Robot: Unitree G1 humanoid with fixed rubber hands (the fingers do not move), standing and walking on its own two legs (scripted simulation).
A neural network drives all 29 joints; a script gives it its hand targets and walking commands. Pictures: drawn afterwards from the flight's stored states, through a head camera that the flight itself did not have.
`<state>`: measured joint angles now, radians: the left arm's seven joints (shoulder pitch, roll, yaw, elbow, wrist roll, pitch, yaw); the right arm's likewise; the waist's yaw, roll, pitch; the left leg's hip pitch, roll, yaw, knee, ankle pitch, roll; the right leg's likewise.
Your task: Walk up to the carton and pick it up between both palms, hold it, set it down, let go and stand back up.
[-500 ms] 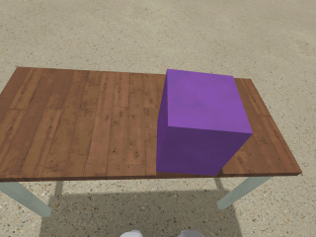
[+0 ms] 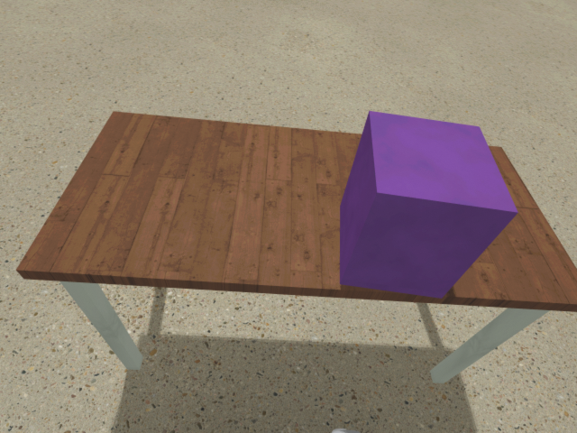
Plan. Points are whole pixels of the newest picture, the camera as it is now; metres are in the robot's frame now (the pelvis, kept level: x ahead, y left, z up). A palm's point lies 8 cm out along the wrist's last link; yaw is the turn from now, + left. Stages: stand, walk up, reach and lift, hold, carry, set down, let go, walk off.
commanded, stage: walk up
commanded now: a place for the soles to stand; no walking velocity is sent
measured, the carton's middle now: (406, 208) +0.50 -0.22 +0.01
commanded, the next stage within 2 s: none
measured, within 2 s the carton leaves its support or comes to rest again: neither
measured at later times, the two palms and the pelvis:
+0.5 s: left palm out of the picture +0.04 +0.20 -0.13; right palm out of the picture -0.05 -0.40 -0.12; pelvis -0.06 -0.10 -0.01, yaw -3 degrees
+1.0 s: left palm out of the picture -0.02 +0.19 -0.07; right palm out of the picture -0.10 -0.42 -0.10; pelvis -0.09 -0.12 +0.02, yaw -2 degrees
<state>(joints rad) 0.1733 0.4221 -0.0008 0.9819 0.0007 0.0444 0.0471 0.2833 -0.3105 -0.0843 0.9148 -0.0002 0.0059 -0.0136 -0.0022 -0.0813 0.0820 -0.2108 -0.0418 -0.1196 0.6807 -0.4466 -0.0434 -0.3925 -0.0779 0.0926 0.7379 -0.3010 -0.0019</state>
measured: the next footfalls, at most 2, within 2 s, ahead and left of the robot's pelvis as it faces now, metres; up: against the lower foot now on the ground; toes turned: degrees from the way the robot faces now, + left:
right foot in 0.46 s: +0.06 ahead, -0.18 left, +0.00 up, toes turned +2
left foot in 1.16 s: -0.02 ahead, +0.04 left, +0.01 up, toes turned -8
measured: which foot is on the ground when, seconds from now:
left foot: down 0.00-0.46, up 0.48-1.00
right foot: up 0.00-0.44, down 0.46-1.00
